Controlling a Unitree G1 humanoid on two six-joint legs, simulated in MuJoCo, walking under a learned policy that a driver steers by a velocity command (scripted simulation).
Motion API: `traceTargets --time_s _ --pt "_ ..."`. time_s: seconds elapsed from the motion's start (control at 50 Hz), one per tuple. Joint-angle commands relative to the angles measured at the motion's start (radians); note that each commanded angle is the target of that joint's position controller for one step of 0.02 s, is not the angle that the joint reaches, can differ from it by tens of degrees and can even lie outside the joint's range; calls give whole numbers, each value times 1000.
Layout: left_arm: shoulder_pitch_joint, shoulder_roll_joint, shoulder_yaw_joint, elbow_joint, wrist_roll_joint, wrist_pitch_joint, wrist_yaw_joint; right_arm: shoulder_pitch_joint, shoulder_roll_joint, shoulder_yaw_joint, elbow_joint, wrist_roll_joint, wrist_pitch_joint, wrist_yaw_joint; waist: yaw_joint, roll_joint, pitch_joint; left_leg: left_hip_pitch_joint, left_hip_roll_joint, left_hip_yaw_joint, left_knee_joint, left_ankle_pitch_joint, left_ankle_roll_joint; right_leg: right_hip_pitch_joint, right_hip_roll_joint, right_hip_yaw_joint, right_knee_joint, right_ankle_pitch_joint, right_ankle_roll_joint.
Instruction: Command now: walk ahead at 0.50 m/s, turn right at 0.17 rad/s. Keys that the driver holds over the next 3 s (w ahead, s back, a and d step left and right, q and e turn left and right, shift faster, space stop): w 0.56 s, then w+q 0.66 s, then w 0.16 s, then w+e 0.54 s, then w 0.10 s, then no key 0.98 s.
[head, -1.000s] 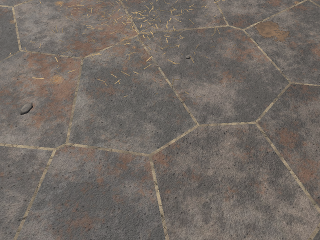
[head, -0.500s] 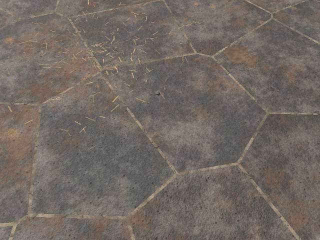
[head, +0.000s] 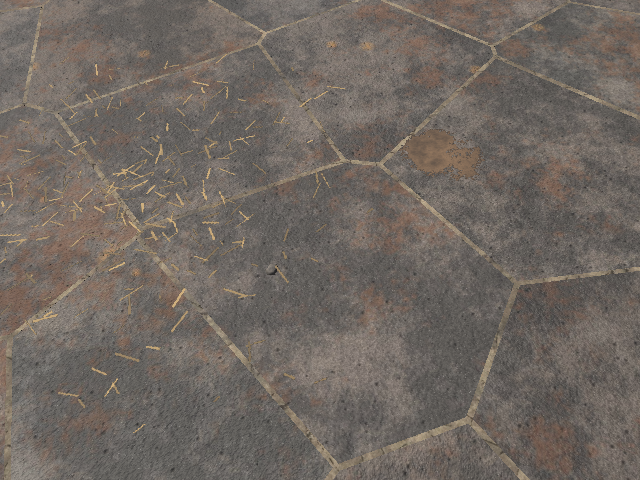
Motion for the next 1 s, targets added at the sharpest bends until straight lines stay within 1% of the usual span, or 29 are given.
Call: traceTargets --time_s 0.02,0.04,0.08,0.1,0.12,0.14,0.16,0.18,0.2,0.22,0.26,0.32,0.4,0.48,0.54,0.6,0.62,0.64,0.66,0.68,0.7,0.72,0.74,0.76,0.78,0.8,0.88,0.94,1.0 --pt "94 150 26 -11 11 -7 12 -160 -71 -10 -114 5 -26 3 33 -116 25 -24 -49 34 -87 -4 32 71 -295 123 21 609 -77" --pt "81 158 27 -11 14 -8 16 -145 -80 -12 -115 5 -30 3 16 -120 27 9 -58 31 -114 -34 49 82 -310 124 38 652 -72" --pt "32 176 28 -16 18 -13 20 -22 -107 -24 -80 8 -37 -7 -51 -132 -12 189 -108 40 -163 -116 87 67 -312 102 137 874 -43" --pt "20 183 28 -14 21 -14 17 101 -127 -35 -40 10 -43 -18 -105 -121 -73 327 -141 51 -199 -134 108 62 -290 83 274 958 -30" --pt "7 177 24 -17 15 -16 13 257 -151 -47 4 -1 -52 -30 -179 -86 -160 546 -99 16 -244 -90 139 -34 -251 48 469 857 -14" --pt "44 110 5 -52 -7 -21 7 396 -239 -68 19 -27 -57 -45 -201 48 -297 816 144 -283 -255 -191 208 -264 -166 -1 779 499 13" --pt "159 74 2 -38 -22 -16 4 397 -290 -87 39 -23 -45 -32 -138 236 -354 942 331 -702 -367 -157 331 -534 3 -36 1053 -273 38" --pt "82 143 13 -33 13 -8 9 309 -202 -70 27 11 -36 -21 -115 54 -218 821 277 -669 -404 -283 301 -616 -72 39 1106 -215 20" --pt "8 132 11 -50 15 -10 1 217 -141 -55 13 20 -37 -16 -94 -6 -94 673 240 -509 -434 -284 279 -623 -114 30 1064 -126 23" --pt "-29 114 5 -60 15 -9 -5 176 -108 -45 13 13 -41 -14 -77 -24 -44 588 188 -410 -470 -224 251 -606 -149 14 1010 -79 26" --pt "-16 94 -1 -57 31 11 -18 183 -83 -34 41 17 -52 -19 -41 27 -20 496 121 -278 -513 -99 217 -545 -185 -10 941 -49 48" --pt "-42 75 -8 -62 35 27 -30 243 -105 -40 79 28 -73 -17 -33 29 -17 488 103 -202 -553 14 232 -574 -208 -50 889 -4 76" --pt "-217 67 -17 -120 32 30 -35 305 -108 -41 115 30 -71 -16 -65 16 32 526 74 -133 -600 43 230 -693 -248 -93 722 129 111" --pt "-352 40 -34 -162 25 24 -37 358 -114 -42 144 30 -70 -16 -101 21 39 565 57 -77 -584 138 208 -653 -228 -132 509 236 116" --pt "-416 48 -35 -183 21 20 -34 393 -120 -43 164 23 -67 -21 -118 25 43 638 84 -74 -548 206 203 -629 -207 -143 416 238 97" --pt "-415 68 -27 -195 23 10 -27 388 -131 -45 179 17 -61 -31 -98 26 44 695 119 -103 -472 334 191 -570 -183 -134 353 152 64" --pt "-362 79 -21 -182 24 3 -22 370 -142 -48 178 16 -58 -34 -68 28 22 700 118 -106 -407 435 180 -495 -161 -134 324 111 52" --pt "-250 94 -11 -146 28 -6 -15 351 -149 -50 177 18 -55 -34 -17 15 -34 686 94 -94 -280 518 167 -355 -132 -145 268 104 35" --pt "-86 131 5 -93 42 -19 -3 344 -135 -44 171 24 -55 -32 46 -28 -134 589 43 -61 -87 441 148 -120 -162 -114 231 135 9" --pt "65 225 29 -79 69 -27 13 357 -68 -25 126 46 -59 -27 83 -160 -280 343 -42 -11 227 91 117 162 -425 177 206 32 -52" --pt "67 288 48 -75 57 -12 6 467 -17 -20 127 58 -53 -33 29 -320 -359 94 -175 5 474 -533 103 274 -619 530 97 9 -137" --pt "-6 201 32 -86 28 -2 1 397 -119 -47 144 30 -38 -40 13 -147 -238 40 -107 -76 537 -469 116 153 -563 474 75 -89 -112" --pt "-97 133 14 -100 21 -5 -2 341 -100 -48 133 30 -38 -32 -16 -113 -104 34 -70 -81 512 -378 115 9 -519 326 33 -71 -84" --pt "-143 95 5 -103 22 -11 -3 316 -74 -44 132 29 -35 -25 -37 -109 -51 63 -39 -75 473 -320 110 -82 -472 216 -11 -14 -54" --pt "-151 78 0 -96 19 -17 1 311 -70 -47 134 17 -23 -18 -54 -132 -23 88 -24 -67 450 -294 101 -137 -439 135 -34 48 -30" --pt "-152 69 -2 -87 16 -24 5 322 -58 -47 137 8 -9 -10 -73 -143 -14 112 -15 -61 443 -275 90 -173 -415 69 -50 98 -16" --pt "-95 88 8 -57 6 -51 9 238 -33 -50 102 6 18 10 -85 -119 -1 27 0 -42 428 -168 69 -158 -403 -71 -81 244 -18" --pt "-50 79 7 -34 11 -49 12 139 -28 -48 65 6 22 18 -71 -114 27 -55 5 -27 345 -72 57 -127 -390 -150 -87 297 -20" --pt "-31 82 7 -20 11 -46 14 36 -13 -37 26 5 17 28 -55 -113 51 -37 -9 16 166 15 55 -112 -373 -227 -77 363 -12"
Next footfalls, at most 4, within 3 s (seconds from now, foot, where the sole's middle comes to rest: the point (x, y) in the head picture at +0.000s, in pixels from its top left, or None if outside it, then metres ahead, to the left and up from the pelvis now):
0.12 left None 0.25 0.12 -0.78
0.66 right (407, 451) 0.53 -0.09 -0.78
1.22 left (305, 344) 0.77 0.14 -0.78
1.78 right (330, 230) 1.11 0.10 -0.78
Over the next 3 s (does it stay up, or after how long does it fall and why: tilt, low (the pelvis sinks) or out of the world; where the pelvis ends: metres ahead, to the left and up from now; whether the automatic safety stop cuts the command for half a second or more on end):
stays up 1.26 0.17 0.00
